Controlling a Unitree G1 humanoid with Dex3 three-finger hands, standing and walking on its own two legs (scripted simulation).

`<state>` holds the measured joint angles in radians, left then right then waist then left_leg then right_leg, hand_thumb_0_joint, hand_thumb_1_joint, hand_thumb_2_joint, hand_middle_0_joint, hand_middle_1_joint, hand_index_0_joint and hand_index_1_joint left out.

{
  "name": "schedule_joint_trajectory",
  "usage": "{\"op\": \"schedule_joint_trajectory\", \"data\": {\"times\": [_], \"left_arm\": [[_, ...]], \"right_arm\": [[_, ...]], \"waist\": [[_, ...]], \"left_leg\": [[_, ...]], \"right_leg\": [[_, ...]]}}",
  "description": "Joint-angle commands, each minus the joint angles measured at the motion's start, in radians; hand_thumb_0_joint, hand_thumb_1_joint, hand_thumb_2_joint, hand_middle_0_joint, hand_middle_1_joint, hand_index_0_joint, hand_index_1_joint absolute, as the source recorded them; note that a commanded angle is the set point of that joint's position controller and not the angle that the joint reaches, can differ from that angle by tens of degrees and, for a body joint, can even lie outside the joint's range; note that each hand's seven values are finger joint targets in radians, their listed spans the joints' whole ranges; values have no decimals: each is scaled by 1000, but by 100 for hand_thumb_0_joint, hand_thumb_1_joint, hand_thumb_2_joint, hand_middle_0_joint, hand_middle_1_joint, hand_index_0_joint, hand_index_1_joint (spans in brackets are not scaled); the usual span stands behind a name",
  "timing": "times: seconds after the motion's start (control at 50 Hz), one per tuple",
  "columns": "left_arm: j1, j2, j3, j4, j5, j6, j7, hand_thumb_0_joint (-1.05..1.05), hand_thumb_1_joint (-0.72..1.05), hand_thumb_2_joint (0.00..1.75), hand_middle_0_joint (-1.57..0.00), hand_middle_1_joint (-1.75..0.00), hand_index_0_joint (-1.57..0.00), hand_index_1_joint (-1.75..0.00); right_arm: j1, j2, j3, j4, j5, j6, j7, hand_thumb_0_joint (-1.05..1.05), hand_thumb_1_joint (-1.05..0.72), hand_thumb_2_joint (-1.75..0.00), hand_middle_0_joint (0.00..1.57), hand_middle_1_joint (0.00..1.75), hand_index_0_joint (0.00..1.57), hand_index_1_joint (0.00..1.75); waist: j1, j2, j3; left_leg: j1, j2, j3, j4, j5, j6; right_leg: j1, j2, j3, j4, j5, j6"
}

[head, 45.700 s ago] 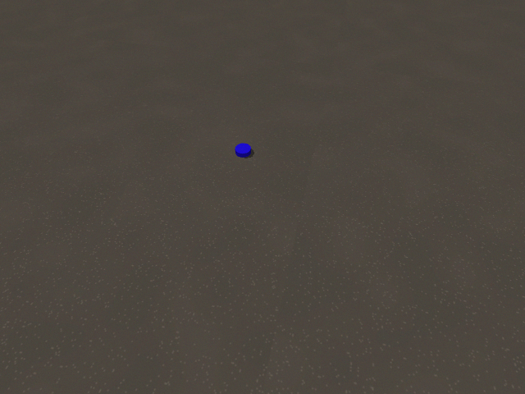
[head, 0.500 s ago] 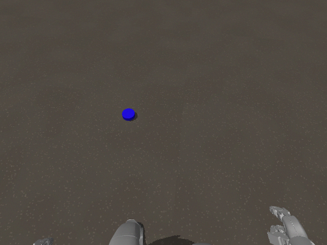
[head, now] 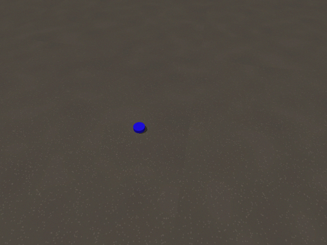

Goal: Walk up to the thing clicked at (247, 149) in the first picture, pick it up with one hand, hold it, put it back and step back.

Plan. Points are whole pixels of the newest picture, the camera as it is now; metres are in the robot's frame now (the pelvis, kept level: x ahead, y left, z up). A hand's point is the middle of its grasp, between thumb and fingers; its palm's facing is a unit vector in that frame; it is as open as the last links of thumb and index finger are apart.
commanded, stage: step back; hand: left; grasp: from above
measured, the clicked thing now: (139, 127) +1.10 +0.19 -0.75
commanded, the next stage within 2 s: stand in 0.68 s
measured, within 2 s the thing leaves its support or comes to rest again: neither
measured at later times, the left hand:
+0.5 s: hand out of the picture +0.11 +0.28 -0.16, palm faces +0.04 -0.94 -0.35, open 7.4 cm
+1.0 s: hand out of the picture +0.14 +0.26 -0.14, palm faces -0.02 -0.94 -0.33, open 7.4 cm
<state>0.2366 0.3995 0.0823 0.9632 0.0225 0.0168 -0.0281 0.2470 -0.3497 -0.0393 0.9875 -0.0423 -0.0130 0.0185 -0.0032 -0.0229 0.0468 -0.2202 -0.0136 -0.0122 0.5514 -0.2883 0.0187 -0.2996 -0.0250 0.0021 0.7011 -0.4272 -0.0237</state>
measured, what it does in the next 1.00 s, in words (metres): steps on the spot: left foot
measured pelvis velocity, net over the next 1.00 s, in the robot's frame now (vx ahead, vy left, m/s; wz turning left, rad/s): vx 0.04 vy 0.02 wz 0.01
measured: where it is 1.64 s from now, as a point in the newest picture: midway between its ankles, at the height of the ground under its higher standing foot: outside the picture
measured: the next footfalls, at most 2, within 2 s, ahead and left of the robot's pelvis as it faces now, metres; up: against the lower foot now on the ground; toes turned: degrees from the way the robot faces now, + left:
left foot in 0.30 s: +0.10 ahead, +0.13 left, +0.00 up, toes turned +2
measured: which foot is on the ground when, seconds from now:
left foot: down 0.00-0.06, up 0.08-0.28, down 0.30-1.00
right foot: down 0.00-1.00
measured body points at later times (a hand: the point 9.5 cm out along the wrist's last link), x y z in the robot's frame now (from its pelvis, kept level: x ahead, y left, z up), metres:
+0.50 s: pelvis +0.05 +0.02 +0.00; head +0.07 +0.03 +0.45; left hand +0.11 +0.33 -0.13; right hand +0.15 -0.28 -0.12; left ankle +0.06 +0.13 -0.73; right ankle +0.03 -0.12 -0.73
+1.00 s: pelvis +0.04 +0.02 +0.02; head +0.05 +0.02 +0.47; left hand +0.14 +0.31 -0.11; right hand +0.14 -0.28 -0.11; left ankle +0.06 +0.13 -0.73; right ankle +0.03 -0.12 -0.73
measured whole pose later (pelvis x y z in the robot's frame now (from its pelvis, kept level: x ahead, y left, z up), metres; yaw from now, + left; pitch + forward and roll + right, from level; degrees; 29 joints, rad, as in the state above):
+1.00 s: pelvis +0.04 +0.02 +0.02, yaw +0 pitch -3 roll +0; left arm 0.07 0.34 0.00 1.11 0.01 -0.01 0.00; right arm 0.05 -0.34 -0.01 1.14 0.00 -0.01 0.01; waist -0.01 -0.01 0.07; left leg -0.13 0.01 0.02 0.33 -0.15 0.00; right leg -0.07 -0.02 0.01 0.32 -0.21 0.03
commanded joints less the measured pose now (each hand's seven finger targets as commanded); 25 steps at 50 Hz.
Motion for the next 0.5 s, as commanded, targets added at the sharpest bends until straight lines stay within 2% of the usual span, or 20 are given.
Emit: {"op": "schedule_joint_trajectory", "data": {"times": [0.0,0.02,0.04,0.06,0.1,0.14,0.2,0.22,0.24,0.26,0.28,0.3,0.32,0.34,0.38,0.4,0.42,0.44,0.46,0.48], "left_arm": [[26,173,51,-29,15,-49,19,0,90,90,-20,-30,-20,-30],[42,223,64,-31,25,-53,27,0,90,90,-20,-30,-20,-30],[43,291,72,-35,25,-59,31,0,90,90,-20,-30,-20,-30],[-26,298,74,-65,25,-66,31,0,90,90,-20,-30,-20,-30],[-67,256,62,-70,15,-80,36,0,90,90,-20,-30,-20,-30],[-88,243,57,-63,16,-86,34,0,90,90,-20,-30,-20,-30],[-107,233,45,-62,12,-81,29,0,90,90,-20,-30,-20,-30],[-121,233,39,-63,7,-76,28,0,90,90,-20,-30,-20,-30],[-128,223,30,-66,2,-69,27,0,90,90,-20,-30,-20,-30],[-117,194,16,-63,-1,-62,26,0,90,90,-20,-30,-20,-30],[-99,159,2,-67,-6,-59,26,0,90,90,-20,-30,-20,-30],[-92,120,-10,-65,-23,-52,24,0,90,90,-20,-30,-20,-30],[-99,159,5,-41,-27,-43,30,0,90,90,-20,-30,-20,-30],[-82,162,1,-28,-20,-44,32,0,90,90,-20,-30,-20,-30],[-66,150,-5,-3,-15,-55,37,0,90,90,-20,-30,-20,-30],[-49,169,-3,14,-17,-63,40,0,90,90,-20,-30,-20,-30],[-67,187,1,16,-16,-68,40,0,90,90,-20,-30,-20,-30],[-89,201,4,16,-14,-68,39,0,90,90,-20,-30,-20,-30],[-110,201,2,9,-16,-68,40,0,90,90,-20,-30,-20,-30],[-110,192,-1,12,-19,-67,44,0,90,90,-20,-30,-20,-30]], "right_arm": [[-99,-225,-55,-96,10,-7,-16,0,-90,-90,20,30,20,30],[-92,-182,-43,-112,16,-5,-16,0,-90,-90,20,30,20,30],[-114,-179,-44,-113,13,-2,-22,0,-90,-90,20,30,20,30],[-100,-225,-59,-98,11,-3,-26,0,-90,-90,20,30,20,30],[-50,-222,-60,-72,20,-12,-21,0,-90,-90,20,30,20,30],[-25,-210,-57,-55,17,-18,-16,0,-90,-90,20,30,20,30],[-34,-192,-57,-49,12,-23,-9,0,-90,-90,20,30,20,30],[-30,-187,-59,-41,10,-25,-9,0,-90,-90,20,30,20,30],[-24,-179,-60,-31,10,-30,-12,0,-90,-90,20,30,20,30],[-10,-181,-63,-19,7,-35,-19,0,-90,-90,20,30,20,30],[-13,-207,-70,-22,2,-41,-26,0,-90,-90,20,30,20,30],[-59,-256,-69,-39,3,-47,-29,0,-90,-90,20,30,20,30],[-97,-299,-71,-44,12,-44,-27,0,-90,-90,20,30,20,30],[-134,-292,-69,-44,13,-41,-25,0,-90,-90,20,30,20,30],[-176,-253,-52,-42,19,-36,-25,0,-90,-90,20,30,20,30],[-190,-233,-44,-37,24,-33,-26,0,-90,-90,20,30,20,30],[-179,-215,-37,-29,29,-33,-27,0,-90,-90,20,30,20,30],[-167,-211,-38,-21,32,-32,-29,0,-90,-90,20,30,20,30],[-156,-212,-37,-8,29,-32,-31,0,-90,-90,20,30,20,30],[-169,-215,-39,-3,30,-32,-33,0,-90,-90,20,30,20,30]], "waist": [[56,84,5],[64,-55,21],[77,-145,33],[56,-64,88],[28,-21,94],[20,-79,33],[23,-125,8],[10,-116,3],[-6,-99,-9],[-18,-65,-30],[-16,-3,-67],[6,136,-76],[14,142,-57],[24,125,-66],[45,133,-78],[48,132,-87],[33,113,-100],[18,89,-113],[9,86,-131],[14,89,-145]], "left_leg": [[-265,127,-138,-103,-342,56],[-392,50,-83,55,-318,11],[-382,-28,-53,268,-290,-3],[-329,14,-126,334,-250,-12],[-306,33,-143,333,-165,-5],[-223,43,-114,278,-145,-13],[-124,37,-14,111,-139,-20],[-64,27,15,36,-78,-21],[4,9,36,-72,5,-17],[71,7,17,-133,88,-12],[134,76,-76,-148,150,10],[77,230,-306,-227,80,69],[-38,294,-352,-238,-4,154],[-28,301,-334,-221,27,168],[-2,235,-211,-154,230,99],[-23,193,-153,-116,288,61],[-36,156,-115,-94,309,35],[-12,133,-87,-80,325,19],[31,130,-70,-76,397,14],[68,136,-68,-66,477,19]], "right_leg": [[277,43,-9,-286,76,-11],[303,-85,241,-371,-106,-60],[170,-295,524,-530,-424,-151],[55,-359,571,-533,-435,-201],[69,-288,432,-502,-269,-171],[67,-249,304,-461,-91,-150],[53,-219,190,-395,94,-142],[27,-211,160,-361,143,-135],[12,-193,123,-295,245,-121],[0,-162,86,-215,354,-90],[-33,-122,48,-135,398,-54],[-56,-28,1,-63,208,3],[27,6,-11,-44,-24,2],[58,-1,-2,-77,-28,-3],[116,-24,16,-207,147,-10],[165,-43,42,-238,268,-10],[203,-62,72,-246,353,-18],[211,-84,89,-236,428,-30],[207,-91,85,-217,489,-28],[198,-87,71,-210,531,-25]]}}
